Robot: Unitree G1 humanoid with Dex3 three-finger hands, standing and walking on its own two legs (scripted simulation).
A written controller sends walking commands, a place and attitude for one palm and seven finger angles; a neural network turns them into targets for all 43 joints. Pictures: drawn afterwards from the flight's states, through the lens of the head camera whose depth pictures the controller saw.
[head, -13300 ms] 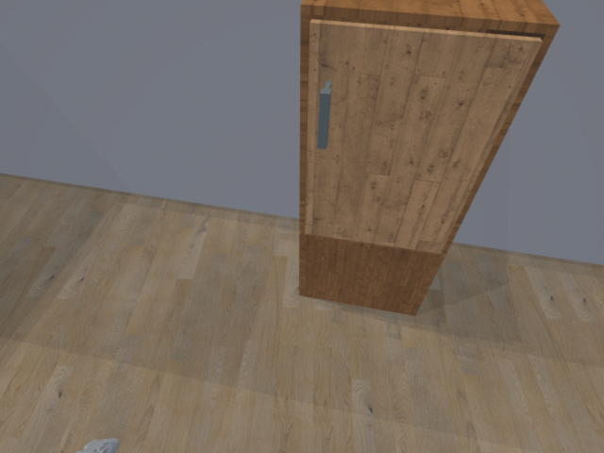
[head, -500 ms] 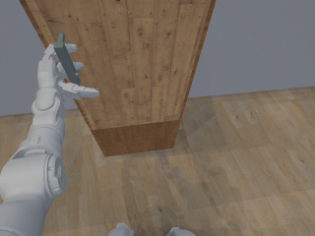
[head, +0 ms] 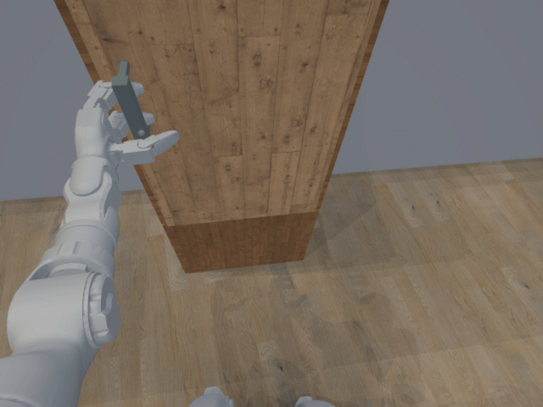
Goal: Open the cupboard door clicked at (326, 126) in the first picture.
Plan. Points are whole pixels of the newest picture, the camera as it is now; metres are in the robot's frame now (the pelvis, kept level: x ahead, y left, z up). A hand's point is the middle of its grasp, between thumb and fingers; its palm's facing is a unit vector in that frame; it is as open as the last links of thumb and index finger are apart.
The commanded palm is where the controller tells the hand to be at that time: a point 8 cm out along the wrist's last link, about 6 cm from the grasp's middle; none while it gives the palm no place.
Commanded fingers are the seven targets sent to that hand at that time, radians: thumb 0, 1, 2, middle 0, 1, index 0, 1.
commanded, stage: close the thumb around the handle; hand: left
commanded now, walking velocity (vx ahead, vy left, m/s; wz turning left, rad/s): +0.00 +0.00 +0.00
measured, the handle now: (135, 107) +0.55 +0.18 +0.10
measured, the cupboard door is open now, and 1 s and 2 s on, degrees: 0 20 39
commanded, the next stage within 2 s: pull the door open along its arc in 0.34 s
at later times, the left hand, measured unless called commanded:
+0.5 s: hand (149, 133) +0.50 +0.15 +0.10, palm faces +0.08 -1.00 +0.00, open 5.7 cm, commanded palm +0.46 +0.20 +0.10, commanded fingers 0.00 0.90 0.90 -0.40 -1.35 -0.40 -1.35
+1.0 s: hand (177, 196) +0.38 +0.10 +0.10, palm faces +0.27 -0.96 +0.12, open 6.1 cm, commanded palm +0.33 +0.14 +0.10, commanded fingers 0.00 0.90 0.90 -0.40 -1.35 -0.40 -1.35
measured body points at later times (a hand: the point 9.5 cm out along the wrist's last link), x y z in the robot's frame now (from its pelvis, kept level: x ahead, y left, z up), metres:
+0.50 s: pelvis -0.01 +0.01 +0.00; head +0.08 +0.01 +0.44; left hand +0.48 +0.20 +0.10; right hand -0.02 -0.26 -0.12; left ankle +0.02 +0.09 -0.69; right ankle -0.04 -0.09 -0.69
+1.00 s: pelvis +0.00 +0.00 +0.01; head +0.03 -0.01 +0.46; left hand +0.36 +0.15 +0.10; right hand +0.13 -0.25 -0.10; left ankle +0.02 +0.09 -0.69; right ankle -0.04 -0.09 -0.69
